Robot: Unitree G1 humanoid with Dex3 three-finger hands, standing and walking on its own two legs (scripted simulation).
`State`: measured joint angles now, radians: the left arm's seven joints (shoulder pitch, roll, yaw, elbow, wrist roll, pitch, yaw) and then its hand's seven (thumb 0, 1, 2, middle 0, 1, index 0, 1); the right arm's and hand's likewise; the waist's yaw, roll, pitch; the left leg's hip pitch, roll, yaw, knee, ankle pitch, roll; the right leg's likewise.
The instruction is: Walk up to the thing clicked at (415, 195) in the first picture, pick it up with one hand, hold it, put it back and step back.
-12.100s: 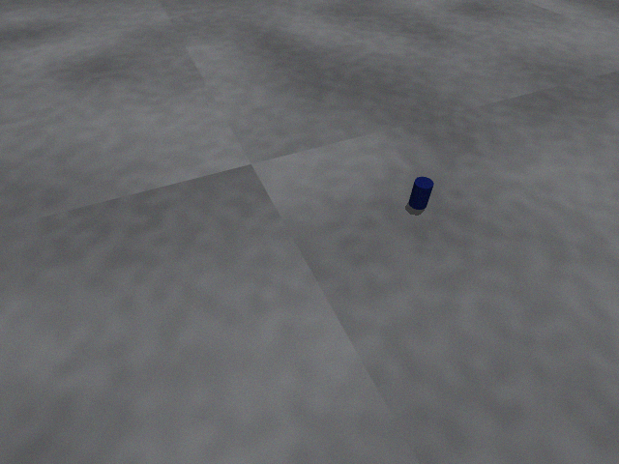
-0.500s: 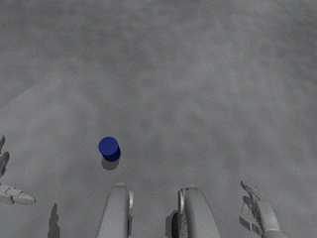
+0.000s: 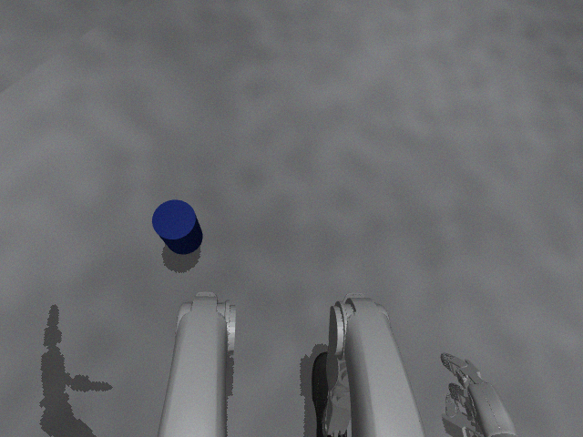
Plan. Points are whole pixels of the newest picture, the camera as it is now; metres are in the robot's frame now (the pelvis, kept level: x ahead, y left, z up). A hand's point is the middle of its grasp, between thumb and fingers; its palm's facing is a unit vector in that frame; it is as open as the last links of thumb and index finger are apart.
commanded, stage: go down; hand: left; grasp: from the side
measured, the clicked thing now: (179, 228) +0.48 +0.23 -0.39
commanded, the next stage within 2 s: approach in 0.98 s
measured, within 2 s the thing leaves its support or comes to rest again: neither
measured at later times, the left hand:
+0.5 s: hand out of the picture +0.37 +0.42 -0.05, palm faces +0.25 -0.96 -0.11, open 17.2 cm
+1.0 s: hand out of the picture +0.38 +0.43 -0.06, palm faces +0.26 -0.96 -0.10, open 17.0 cm
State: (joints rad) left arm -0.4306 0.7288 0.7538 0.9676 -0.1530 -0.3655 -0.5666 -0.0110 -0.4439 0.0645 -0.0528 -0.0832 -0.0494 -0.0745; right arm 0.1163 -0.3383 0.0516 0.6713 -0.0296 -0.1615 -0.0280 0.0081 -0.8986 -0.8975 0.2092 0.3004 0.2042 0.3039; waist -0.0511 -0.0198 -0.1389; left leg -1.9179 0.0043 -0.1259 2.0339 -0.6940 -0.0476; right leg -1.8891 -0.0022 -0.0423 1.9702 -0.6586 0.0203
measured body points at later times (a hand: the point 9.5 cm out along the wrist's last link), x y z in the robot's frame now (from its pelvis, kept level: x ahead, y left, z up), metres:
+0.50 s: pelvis -0.01 +0.01 -0.06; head +0.19 +0.07 +0.34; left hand +0.35 +0.47 -0.04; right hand +0.15 -0.27 -0.16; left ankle +0.07 +0.14 -0.42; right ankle +0.09 -0.13 -0.42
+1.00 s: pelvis -0.02 +0.01 -0.08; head +0.19 +0.07 +0.31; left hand +0.36 +0.48 -0.05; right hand +0.13 -0.27 -0.18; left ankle +0.07 +0.14 -0.42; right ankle +0.09 -0.13 -0.42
